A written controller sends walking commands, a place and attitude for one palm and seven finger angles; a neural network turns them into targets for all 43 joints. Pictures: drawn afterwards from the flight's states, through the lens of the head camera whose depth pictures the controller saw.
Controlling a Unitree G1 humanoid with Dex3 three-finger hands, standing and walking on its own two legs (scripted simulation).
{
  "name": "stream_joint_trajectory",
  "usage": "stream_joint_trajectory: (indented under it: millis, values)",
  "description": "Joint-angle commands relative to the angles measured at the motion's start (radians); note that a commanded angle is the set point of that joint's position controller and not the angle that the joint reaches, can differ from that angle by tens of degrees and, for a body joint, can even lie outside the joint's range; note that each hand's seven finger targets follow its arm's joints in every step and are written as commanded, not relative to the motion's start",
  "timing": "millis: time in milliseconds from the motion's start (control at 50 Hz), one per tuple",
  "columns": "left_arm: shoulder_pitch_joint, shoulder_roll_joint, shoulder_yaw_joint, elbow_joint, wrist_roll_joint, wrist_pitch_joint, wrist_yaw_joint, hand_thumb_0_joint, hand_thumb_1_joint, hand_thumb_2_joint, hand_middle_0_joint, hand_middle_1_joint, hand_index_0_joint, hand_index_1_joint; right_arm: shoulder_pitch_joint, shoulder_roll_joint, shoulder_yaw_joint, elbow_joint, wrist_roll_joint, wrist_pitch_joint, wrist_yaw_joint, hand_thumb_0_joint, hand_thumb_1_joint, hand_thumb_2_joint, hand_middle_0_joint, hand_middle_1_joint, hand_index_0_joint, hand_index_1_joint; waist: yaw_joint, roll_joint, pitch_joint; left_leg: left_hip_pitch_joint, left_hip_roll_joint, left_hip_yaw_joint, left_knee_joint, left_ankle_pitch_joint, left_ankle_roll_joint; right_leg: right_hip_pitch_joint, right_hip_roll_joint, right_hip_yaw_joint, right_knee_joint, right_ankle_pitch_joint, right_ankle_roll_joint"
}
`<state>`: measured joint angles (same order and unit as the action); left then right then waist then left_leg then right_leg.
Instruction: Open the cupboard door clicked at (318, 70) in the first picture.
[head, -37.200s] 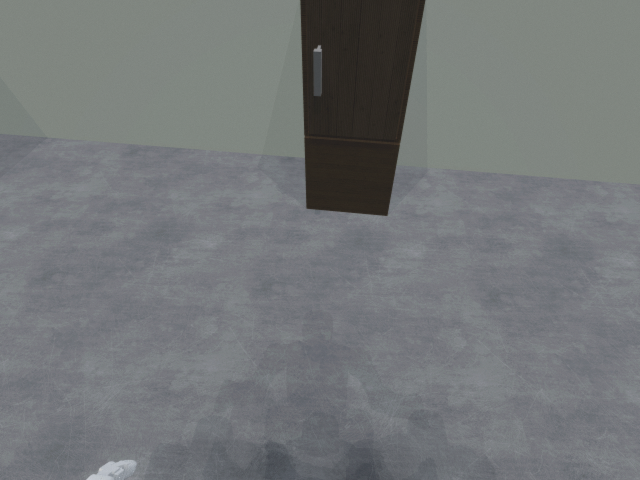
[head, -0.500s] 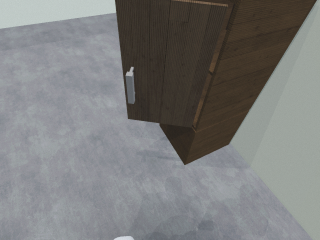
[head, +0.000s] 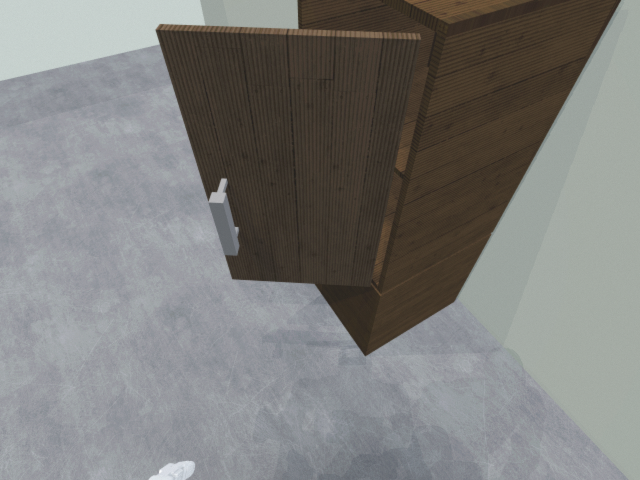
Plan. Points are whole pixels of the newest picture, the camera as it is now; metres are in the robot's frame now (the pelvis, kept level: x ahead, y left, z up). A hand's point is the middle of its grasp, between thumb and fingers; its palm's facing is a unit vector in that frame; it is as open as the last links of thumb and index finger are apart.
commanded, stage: come to a stop and stand still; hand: left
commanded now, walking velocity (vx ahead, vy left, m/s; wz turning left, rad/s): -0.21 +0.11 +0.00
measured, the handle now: (227, 217) +0.57 +0.19 -0.08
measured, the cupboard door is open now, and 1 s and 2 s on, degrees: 55 55 55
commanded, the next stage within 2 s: look again from close up in 0.88 s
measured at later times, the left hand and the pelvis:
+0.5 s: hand out of the picture -0.03 +0.21 -0.17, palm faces +0.02 -0.97 -0.24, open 7.4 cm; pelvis -0.04 +0.02 +0.01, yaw -1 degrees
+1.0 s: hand out of the picture -0.06 +0.16 -0.17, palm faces +0.00 -0.99 -0.16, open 7.4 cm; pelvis -0.04 +0.00 +0.01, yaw +0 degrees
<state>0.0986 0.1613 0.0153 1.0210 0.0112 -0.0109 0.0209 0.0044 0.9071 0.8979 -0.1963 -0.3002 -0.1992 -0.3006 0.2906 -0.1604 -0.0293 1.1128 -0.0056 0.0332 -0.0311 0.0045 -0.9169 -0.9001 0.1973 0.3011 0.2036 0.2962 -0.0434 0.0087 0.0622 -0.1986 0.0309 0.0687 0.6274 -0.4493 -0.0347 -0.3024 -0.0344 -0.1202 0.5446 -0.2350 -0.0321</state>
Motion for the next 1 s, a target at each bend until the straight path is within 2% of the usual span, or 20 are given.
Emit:
stream_joint_trajectory:
  millis: [0, 60, 80, 100, 120, 140, 160, 200, 320, 360, 380, 400, 420, 460, 500, 640, 820, 940, 960, 980]
  values:
    - [0.118, 0.213, 0.067, -0.014, 0.003, 0.011, 0.032, 0.000, 0.900, 0.900, -0.200, -0.300, -0.200, -0.300, 0.053, -0.081, -0.024, -0.050, 0.006, 0.000, -0.007, 0.000, -0.900, -0.900, 0.200, 0.300, 0.200, 0.300, 0.069, -0.141, -0.154, -0.157, 0.004, -0.014, 0.031, -0.055, -0.014, 0.323, -0.326, 0.250, -0.078, 1.013, -0.185]
    - [0.059, 0.200, 0.067, -0.032, -0.004, 0.022, 0.024, 0.000, 0.900, 0.900, -0.200, -0.300, -0.200, -0.300, 0.109, -0.076, -0.027, -0.040, 0.000, 0.000, -0.002, 0.000, -0.900, -0.900, 0.200, 0.300, 0.200, 0.300, 0.024, -0.097, -0.173, 0.018, 0.023, -0.005, -0.203, 0.256, -0.008, 0.180, -0.257, 0.186, -0.027, 0.678, -0.102]
    - [0.058, 0.161, 0.062, -0.048, -0.007, 0.032, 0.017, 0.000, 0.900, 0.900, -0.200, -0.300, -0.200, -0.300, 0.103, -0.111, -0.033, -0.052, -0.011, -0.003, -0.004, 0.000, -0.900, -0.900, 0.200, 0.300, 0.200, 0.300, 0.032, 0.049, -0.159, 0.074, 0.124, -0.113, -0.253, 0.440, 0.036, 0.064, -0.158, 0.113, 0.025, 0.383, -0.032]
    - [0.042, 0.114, 0.053, -0.074, -0.013, 0.045, 0.012, 0.000, 0.900, 0.900, -0.200, -0.300, -0.200, -0.300, 0.068, -0.169, -0.041, -0.087, -0.022, -0.003, -0.006, 0.000, -0.900, -0.900, 0.200, 0.300, 0.200, 0.300, 0.036, 0.212, -0.101, -0.016, 0.270, -0.268, -0.328, 0.599, 0.130, -0.010, -0.041, 0.035, 0.126, -0.038, 0.031]
    - [0.018, 0.113, 0.055, -0.078, -0.006, 0.061, 0.017, 0.000, 0.900, 0.900, -0.200, -0.300, -0.200, -0.300, 0.020, -0.179, -0.043, -0.106, -0.026, -0.001, -0.006, 0.000, -0.900, -0.900, 0.200, 0.300, 0.200, 0.300, 0.028, 0.229, -0.043, -0.115, 0.316, -0.275, -0.372, 0.571, 0.212, -0.022, 0.011, 0.081, 0.317, -0.287, 0.031]
    - [0.031, 0.116, 0.060, -0.069, 0.000, 0.075, 0.015, 0.000, 0.900, 0.900, -0.200, -0.300, -0.200, -0.300, -0.019, -0.159, -0.035, -0.118, -0.027, -0.006, -0.013, 0.000, -0.900, -0.900, 0.200, 0.300, 0.200, 0.300, 0.040, 0.183, -0.012, -0.159, 0.302, -0.245, -0.379, 0.497, 0.227, -0.045, 0.014, 0.144, 0.436, -0.312, 0.020]
    - [0.053, 0.111, 0.062, -0.060, 0.003, 0.079, 0.010, 0.000, 0.900, 0.900, -0.200, -0.300, -0.200, -0.300, -0.038, -0.148, -0.027, -0.129, -0.026, -0.011, -0.021, 0.000, -0.900, -0.900, 0.200, 0.300, 0.200, 0.300, 0.054, 0.142, 0.021, -0.184, 0.273, -0.219, -0.379, 0.456, 0.218, -0.070, 0.010, 0.172, 0.479, -0.281, 0.017]
    - [0.074, 0.097, 0.056, -0.048, 0.006, 0.069, 0.005, 0.000, 0.900, 0.900, -0.200, -0.300, -0.200, -0.300, -0.052, -0.140, -0.020, -0.133, -0.029, -0.022, -0.024, 0.000, -0.900, -0.900, 0.200, 0.300, 0.200, 0.300, 0.064, 0.111, 0.021, -0.082, 0.241, -0.183, -0.325, 0.588, 0.209, -0.110, 0.008, 0.160, 0.451, -0.247, 0.026]
    - [0.120, 0.098, 0.031, -0.032, -0.005, 0.038, 0.005, 0.000, 0.900, 0.900, -0.200, -0.300, -0.200, -0.300, 0.003, -0.173, -0.030, -0.097, -0.010, -0.041, -0.017, 0.000, -0.900, -0.900, 0.200, 0.300, 0.200, 0.300, 0.037, 0.105, -0.160, 0.188, 0.220, -0.156, -0.239, 0.816, 0.187, 0.041, 0.003, 0.099, 0.017, -0.129, 0.040]
    - [0.176, 0.112, 0.030, -0.005, -0.002, 0.027, 0.010, 0.000, 0.900, 0.900, -0.200, -0.300, -0.200, -0.300, -0.020, -0.163, -0.030, -0.094, 0.002, -0.039, -0.013, 0.000, -0.900, -0.900, 0.200, 0.300, 0.200, 0.300, 0.053, 0.050, -0.156, 0.129, 0.162, -0.132, -0.205, 0.641, 0.127, 0.139, -0.010, 0.139, -0.166, 0.077, 0.028]
    - [0.175, 0.135, 0.029, 0.004, 0.001, 0.018, 0.015, 0.000, 0.900, 0.900, -0.200, -0.300, -0.200, -0.300, -0.023, -0.130, -0.028, -0.097, 0.008, -0.040, -0.008, 0.000, -0.900, -0.900, 0.200, 0.300, 0.200, 0.300, 0.040, -0.019, -0.134, 0.072, 0.115, -0.105, -0.194, 0.508, 0.086, 0.162, -0.067, 0.214, -0.195, 0.198, 0.002]
    - [0.156, 0.154, 0.026, 0.001, 0.002, 0.013, 0.014, 0.000, 0.900, 0.900, -0.200, -0.300, -0.200, -0.300, -0.034, -0.113, -0.023, -0.099, 0.009, -0.035, -0.003, 0.000, -0.900, -0.900, 0.200, 0.300, 0.200, 0.300, 0.025, -0.086, -0.092, 0.056, 0.072, -0.067, -0.207, 0.360, 0.054, 0.110, -0.131, 0.260, -0.206, 0.216, -0.021]
    - [0.130, 0.161, 0.019, -0.002, 0.000, 0.012, 0.011, 0.000, 0.900, 0.900, -0.200, -0.300, -0.200, -0.300, -0.029, -0.105, -0.020, -0.092, 0.006, -0.032, 0.005, 0.000, -0.900, -0.900, 0.200, 0.300, 0.200, 0.300, 0.011, -0.077, -0.061, 0.085, 0.052, -0.059, -0.229, 0.275, 0.044, 0.034, -0.153, 0.258, -0.218, 0.130, -0.032]
    - [0.159, 0.134, 0.015, 0.017, 0.002, 0.006, 0.012, 0.000, 0.900, 0.900, -0.200, -0.300, -0.200, -0.300, -0.030, -0.116, -0.020, -0.078, -0.005, -0.039, 0.004, 0.000, -0.900, -0.900, 0.200, 0.300, 0.200, 0.300, 0.022, -0.081, -0.081, 0.132, 0.078, -0.070, -0.222, 0.468, 0.059, 0.052, -0.082, 0.215, -0.163, 0.239, -0.003]
    - [0.180, 0.123, 0.007, 0.031, -0.001, 0.001, 0.017, 0.000, 0.900, 0.900, -0.200, -0.300, -0.200, -0.300, -0.026, -0.118, -0.018, -0.061, 0.000, -0.042, 0.002, 0.000, -0.900, -0.900, 0.200, 0.300, 0.200, 0.300, 0.027, -0.110, -0.092, 0.135, 0.086, -0.070, -0.232, 0.463, 0.062, 0.081, -0.084, 0.202, -0.184, 0.226, 0.006]
    - [0.200, 0.111, -0.002, 0.055, -0.002, 0.005, 0.014, 0.000, 0.900, 0.900, -0.200, -0.300, -0.200, -0.300, -0.025, -0.100, -0.003, -0.019, -0.007, -0.030, 0.009, 0.000, -0.900, -0.900, 0.200, 0.300, 0.200, 0.300, 0.032, -0.028, 0.067, 0.051, 0.064, -0.069, -0.308, 0.211, 0.048, 0.010, -0.074, 0.229, -0.275, -0.066, -0.002]
    - [0.229, 0.092, -0.005, 0.078, -0.006, 0.000, 0.014, 0.000, 0.900, 0.900, -0.200, -0.300, -0.200, -0.300, 0.040, -0.082, 0.004, 0.013, -0.009, -0.035, 0.003, 0.000, -0.900, -0.900, 0.200, 0.300, 0.200, 0.300, 0.035, -0.030, 0.041, 0.035, 0.067, -0.068, -0.314, 0.214, 0.046, 0.049, -0.067, 0.218, -0.277, -0.060, -0.007]
    - [0.252, 0.075, -0.004, 0.090, -0.009, -0.005, 0.017, 0.000, 0.900, 0.900, -0.200, -0.300, -0.200, -0.300, 0.068, -0.074, 0.008, 0.028, -0.008, -0.046, -0.005, 0.000, -0.900, -0.900, 0.200, 0.300, 0.200, 0.300, 0.041, -0.019, 0.002, 0.055, 0.078, -0.070, -0.303, 0.304, 0.051, 0.094, -0.066, 0.205, -0.251, 0.040, -0.010]
    - [0.303, 0.086, -0.021, 0.095, 0.018, -0.033, 0.054, 0.000, 0.900, 0.900, -0.200, -0.300, -0.200, -0.300, -0.040, -0.100, 0.018, -0.050, -0.002, -0.066, 0.014, 0.000, -0.900, -0.900, 0.200, 0.300, 0.200, 0.300, 0.071, 0.057, 0.070, -0.044, 0.085, -0.043, -0.093, 0.386, 0.028, 0.035, -0.114, 0.241, -0.231, 0.307, 0.002]
    - [0.302, 0.122, -0.009, 0.080, 0.013, -0.051, 0.052, 0.000, 0.900, 0.900, -0.200, -0.300, -0.200, -0.300, -0.025, -0.070, 0.024, -0.086, -0.004, -0.063, 0.017, 0.000, -0.900, -0.900, 0.200, 0.300, 0.200, 0.300, 0.026, 0.051, 0.035, -0.026, 0.067, -0.055, -0.117, 0.370, 0.027, 0.064, -0.148, 0.237, -0.190, 0.532, -0.011]
